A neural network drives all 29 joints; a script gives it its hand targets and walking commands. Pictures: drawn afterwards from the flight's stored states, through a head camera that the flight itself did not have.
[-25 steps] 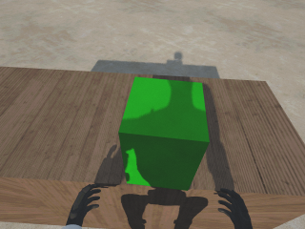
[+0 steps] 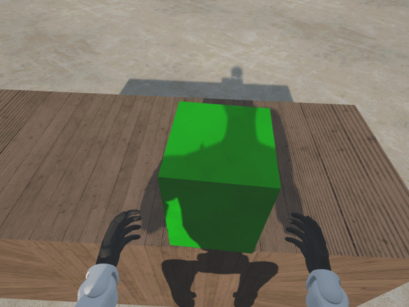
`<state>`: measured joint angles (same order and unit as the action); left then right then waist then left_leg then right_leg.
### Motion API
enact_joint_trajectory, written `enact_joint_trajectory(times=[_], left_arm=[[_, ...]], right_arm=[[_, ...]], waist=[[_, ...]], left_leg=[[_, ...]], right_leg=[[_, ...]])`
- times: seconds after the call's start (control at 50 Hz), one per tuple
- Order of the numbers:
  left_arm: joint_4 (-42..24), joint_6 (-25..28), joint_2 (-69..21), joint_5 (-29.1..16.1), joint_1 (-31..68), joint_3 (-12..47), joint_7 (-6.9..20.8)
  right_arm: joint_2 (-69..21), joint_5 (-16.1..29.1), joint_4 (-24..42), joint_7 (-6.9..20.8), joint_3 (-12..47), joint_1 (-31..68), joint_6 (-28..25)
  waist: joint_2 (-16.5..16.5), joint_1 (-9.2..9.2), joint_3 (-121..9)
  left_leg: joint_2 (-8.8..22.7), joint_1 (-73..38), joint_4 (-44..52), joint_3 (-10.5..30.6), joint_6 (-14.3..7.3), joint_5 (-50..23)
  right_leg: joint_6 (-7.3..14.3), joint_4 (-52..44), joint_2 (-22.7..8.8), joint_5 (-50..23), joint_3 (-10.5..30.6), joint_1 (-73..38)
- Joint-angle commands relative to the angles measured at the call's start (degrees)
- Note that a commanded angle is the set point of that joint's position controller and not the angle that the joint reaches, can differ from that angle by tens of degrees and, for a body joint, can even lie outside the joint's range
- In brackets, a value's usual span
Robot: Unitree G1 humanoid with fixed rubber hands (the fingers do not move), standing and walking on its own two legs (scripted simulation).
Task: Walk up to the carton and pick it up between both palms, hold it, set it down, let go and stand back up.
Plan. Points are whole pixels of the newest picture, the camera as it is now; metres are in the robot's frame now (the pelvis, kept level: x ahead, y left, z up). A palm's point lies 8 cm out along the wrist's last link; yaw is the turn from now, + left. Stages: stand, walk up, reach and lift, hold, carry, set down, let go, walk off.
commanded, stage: reach and lift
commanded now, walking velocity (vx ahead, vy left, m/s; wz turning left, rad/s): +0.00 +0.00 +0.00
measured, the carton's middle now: (217, 180) +0.39 -0.02 +0.01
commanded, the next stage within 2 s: none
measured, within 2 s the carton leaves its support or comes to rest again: neither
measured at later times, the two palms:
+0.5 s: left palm (116, 200) +0.30 +0.18 +0.07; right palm (322, 215) +0.27 -0.21 +0.06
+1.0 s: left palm (119, 155) +0.36 +0.18 +0.12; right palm (326, 172) +0.33 -0.22 +0.11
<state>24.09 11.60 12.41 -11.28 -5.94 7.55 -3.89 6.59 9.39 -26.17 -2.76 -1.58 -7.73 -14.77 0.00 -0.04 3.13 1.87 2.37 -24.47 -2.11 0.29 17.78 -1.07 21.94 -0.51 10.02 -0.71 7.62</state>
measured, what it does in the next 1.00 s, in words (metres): stands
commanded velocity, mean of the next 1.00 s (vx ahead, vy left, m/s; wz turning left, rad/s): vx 0.00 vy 0.00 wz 0.00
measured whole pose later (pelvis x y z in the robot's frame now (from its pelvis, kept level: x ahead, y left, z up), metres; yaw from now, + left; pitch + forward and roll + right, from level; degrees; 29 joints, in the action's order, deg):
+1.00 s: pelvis -0.01 -0.01 +0.00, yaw -1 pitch +1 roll -1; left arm 10.7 -32.0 15.1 -10.3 26.8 -6.7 -1.1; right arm 14.0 18.8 -15.3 -9.8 -1.1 22.5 17.2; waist 0.9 -2.4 1.8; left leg 2.3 7.1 -20.2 -2.1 1.2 13.8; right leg -0.2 17.7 0.5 6.0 0.3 12.5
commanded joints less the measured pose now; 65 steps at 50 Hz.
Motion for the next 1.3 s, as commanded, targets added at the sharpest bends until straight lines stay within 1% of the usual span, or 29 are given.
enact_joint_trajectory(times=[0.0,0.16,0.3,0.44,0.64,0.82,0.92,1.1,1.28], left_arm=[[-15.0,-2.8,3.8,0.7,11.3,-3.7,0.1],[-23.8,-15.2,2.6,1.7,16.8,-7.2,0.9],[-27.6,-22.5,2.9,1.8,22.8,-10.1,1.8],[-30.1,-28.7,4.0,1.5,29.2,-12.5,2.4],[-30.3,-35.5,6.2,1.4,38.5,-15.3,3.0],[-28.1,-39.5,8.7,1.3,47.9,-16.6,2.9],[-25.6,-41.1,10.4,1.0,53.7,-16.9,2.7],[-16.7,-41.7,13.2,0.3,65.4,-16.2,2.3],[-6.2,-40.2,15.3,-0.5,76.9,-14.6,1.7]], right_arm=[[6.8,0.8,13.1,-0.8,-1.9,10.5,0.7],[7.6,1.5,21.3,-2.4,-2.4,14.6,9.1],[8.3,2.2,25.6,-3.7,-2.7,20.1,14.2],[9.7,3.6,27.7,-4.8,-2.6,26.6,18.2],[11.9,6.2,27.0,-6.3,-2.4,36.2,23.5],[14.3,8.3,24.2,-7.0,-2.8,45.9,27.3],[15.8,9.3,21.9,-7.0,-3.0,51.8,29.1],[17.8,10.3,14.3,-6.4,-3.4,63.4,31.3],[19.4,10.9,4.8,-5.8,-3.2,74.9,31.8]], waist=[[-1.8,-0.25,-9.3],[-1.3,0.08,-9.2],[-0.7,0.12,-11.4],[-0.3,-0.19,-15.5],[0.1,-1.00,-19.8],[-0.7,-2.09,-24.0],[-0.9,-2.62,-26.3],[-1.3,-3.28,-29.5],[-1.7,-3.83,-33.1]], left_leg=[[-2.3,6.8,5.8,0.2,3.9,-20.3],[-2.2,4.8,7.9,-0.5,3.4,-19.8],[-2.2,4.9,8.4,-1.3,3.0,-18.7],[-2.4,4.9,8.0,-2.0,2.9,-19.6],[-2.9,5.6,7.5,-2.4,2.5,-20.6],[-3.1,5.8,6.6,-2.1,2.4,-21.7],[-3.2,5.8,5.9,-1.9,2.3,-22.3],[-3.1,6.7,5.5,-1.3,1.9,-20.8],[-3.1,6.9,4.7,-0.8,1.9,-21.2]], right_leg=[[3.7,-2.1,2.2,-12.9,2.3,-12.6],[3.1,-4.0,2.6,-11.7,2.0,-12.2],[2.2,-4.1,2.6,-12.1,1.9,-12.4],[1.3,-3.4,2.7,-15.2,1.7,-13.4],[0.3,-2.6,2.9,-19.5,1.4,-15.0],[0.1,-1.8,3.1,-22.2,0.8,-15.5],[0.0,-1.4,3.3,-23.2,0.4,-15.3],[0.3,-1.3,3.4,-21.7,-0.2,-13.7],[0.4,-1.2,3.5,-22.8,-0.7,-13.1]])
